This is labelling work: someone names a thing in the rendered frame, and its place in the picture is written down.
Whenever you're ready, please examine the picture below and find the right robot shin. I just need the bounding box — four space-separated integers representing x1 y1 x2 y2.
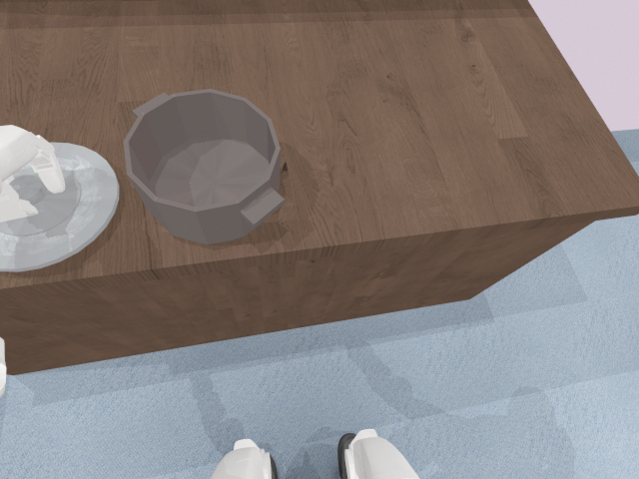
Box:
350 429 378 445

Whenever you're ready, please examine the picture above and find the robot left hand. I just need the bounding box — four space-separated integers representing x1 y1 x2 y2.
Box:
0 125 65 223

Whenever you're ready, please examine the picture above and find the right robot thigh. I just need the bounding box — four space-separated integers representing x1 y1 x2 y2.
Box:
344 437 419 479

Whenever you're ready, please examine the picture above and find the knob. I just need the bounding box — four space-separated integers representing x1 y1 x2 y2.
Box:
9 175 47 206

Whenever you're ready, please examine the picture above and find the pot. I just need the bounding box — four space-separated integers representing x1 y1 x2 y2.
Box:
123 89 285 244

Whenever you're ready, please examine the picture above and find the table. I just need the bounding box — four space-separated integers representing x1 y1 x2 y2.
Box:
0 0 639 375

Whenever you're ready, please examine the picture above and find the lid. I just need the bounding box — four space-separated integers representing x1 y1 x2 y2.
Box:
0 143 119 272

